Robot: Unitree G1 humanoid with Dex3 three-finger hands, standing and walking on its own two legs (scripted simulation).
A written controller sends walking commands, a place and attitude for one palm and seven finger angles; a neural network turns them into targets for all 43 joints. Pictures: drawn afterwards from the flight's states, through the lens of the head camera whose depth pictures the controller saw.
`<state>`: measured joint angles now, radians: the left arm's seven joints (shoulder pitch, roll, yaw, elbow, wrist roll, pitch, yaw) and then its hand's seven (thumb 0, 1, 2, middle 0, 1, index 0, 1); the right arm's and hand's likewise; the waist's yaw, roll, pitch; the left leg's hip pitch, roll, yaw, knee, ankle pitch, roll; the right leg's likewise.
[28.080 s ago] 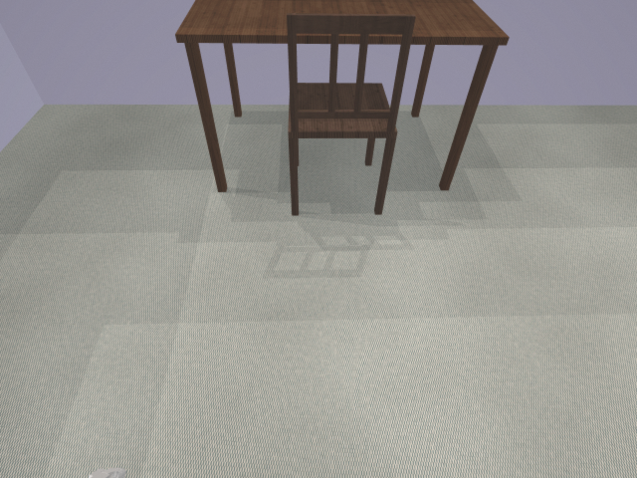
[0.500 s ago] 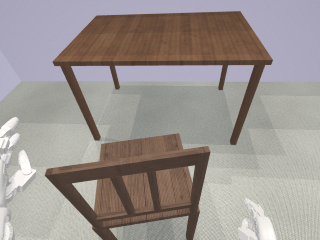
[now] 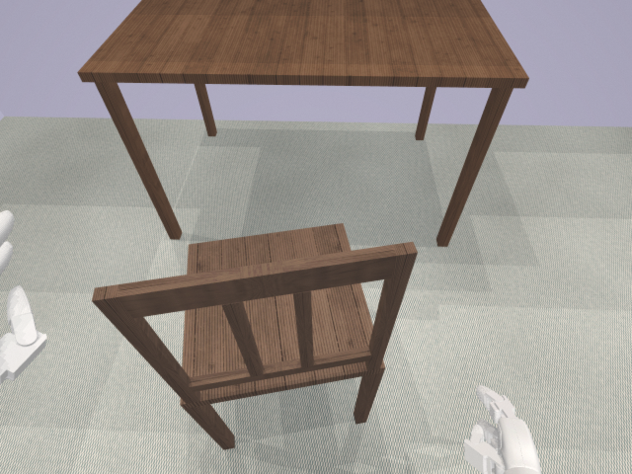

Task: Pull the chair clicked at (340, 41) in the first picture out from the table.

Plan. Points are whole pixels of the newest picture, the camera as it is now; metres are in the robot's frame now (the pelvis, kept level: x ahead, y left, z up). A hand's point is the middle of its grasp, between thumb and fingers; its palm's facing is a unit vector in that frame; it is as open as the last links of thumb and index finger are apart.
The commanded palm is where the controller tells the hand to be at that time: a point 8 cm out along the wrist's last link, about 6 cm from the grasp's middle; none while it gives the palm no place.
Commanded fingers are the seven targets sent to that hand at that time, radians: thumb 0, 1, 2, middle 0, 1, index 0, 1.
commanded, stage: step back with the hand held close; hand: left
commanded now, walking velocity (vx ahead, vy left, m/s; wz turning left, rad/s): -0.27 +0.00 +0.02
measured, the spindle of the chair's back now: (245, 340) +0.32 +0.15 -0.11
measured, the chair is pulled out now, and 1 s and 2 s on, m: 0.56 0.56 0.56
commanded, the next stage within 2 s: stop stepping back and stand still in 1.16 s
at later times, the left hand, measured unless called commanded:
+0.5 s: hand out of the picture +0.14 +0.27 +0.17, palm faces +0.48 -0.72 -0.50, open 7.4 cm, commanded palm +0.08 +0.30 +0.18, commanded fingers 0.00 0.90 0.90 -0.20 -0.30 -0.20 -0.30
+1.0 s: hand out of the picture +0.11 +0.24 +0.18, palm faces +0.40 -0.78 -0.49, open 7.4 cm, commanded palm +0.05 +0.29 +0.18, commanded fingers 0.00 0.90 0.90 -0.20 -0.30 -0.20 -0.30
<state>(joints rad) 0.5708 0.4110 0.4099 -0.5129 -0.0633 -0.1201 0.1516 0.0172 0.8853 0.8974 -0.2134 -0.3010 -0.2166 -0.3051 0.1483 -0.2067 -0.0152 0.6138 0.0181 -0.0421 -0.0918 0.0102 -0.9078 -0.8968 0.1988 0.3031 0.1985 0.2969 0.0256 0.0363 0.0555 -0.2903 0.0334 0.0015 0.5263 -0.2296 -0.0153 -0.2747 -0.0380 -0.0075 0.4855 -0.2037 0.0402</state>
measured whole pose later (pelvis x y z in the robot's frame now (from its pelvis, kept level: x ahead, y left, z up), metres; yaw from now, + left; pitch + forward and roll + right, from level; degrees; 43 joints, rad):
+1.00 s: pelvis -0.09 -0.01 -0.01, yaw +1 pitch +1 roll -2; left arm 0.55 0.43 0.43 -0.59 -0.05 -0.28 0.13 0.02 0.88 0.90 -0.21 -0.30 -0.22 -0.31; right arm 0.14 -0.19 -0.02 0.69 -0.01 -0.17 -0.05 0.01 -0.91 -0.90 0.20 0.30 0.20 0.30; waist 0.03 0.02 0.06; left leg -0.53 0.03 -0.07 0.78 -0.31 -0.03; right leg -0.30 0.04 0.01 0.56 -0.28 0.00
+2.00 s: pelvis -0.21 -0.02 +0.00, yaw +0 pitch -2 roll -1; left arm 0.53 0.37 0.40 -0.41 -0.02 -0.21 0.16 0.02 0.89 0.90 -0.21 -0.30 -0.21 -0.30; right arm 0.23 -0.16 0.01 0.65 0.02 -0.15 -0.05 0.01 -0.91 -0.90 0.20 0.30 0.20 0.30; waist 0.01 0.01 0.02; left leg -0.23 0.02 0.02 0.51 -0.25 0.02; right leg -0.20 -0.05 -0.05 0.41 -0.17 0.05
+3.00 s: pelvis -0.22 -0.05 +0.00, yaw +0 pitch -2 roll +0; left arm 0.33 0.09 -0.01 1.08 0.01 0.02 0.03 0.01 0.91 0.90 -0.20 -0.30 -0.20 -0.30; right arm 0.37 -0.08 0.00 1.07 -0.01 0.00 -0.03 0.00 -0.91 -0.90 0.20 0.30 0.20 0.30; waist 0.01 0.01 0.03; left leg -0.24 0.03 0.00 0.50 -0.23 -0.02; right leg -0.24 -0.04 -0.07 0.49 -0.21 0.00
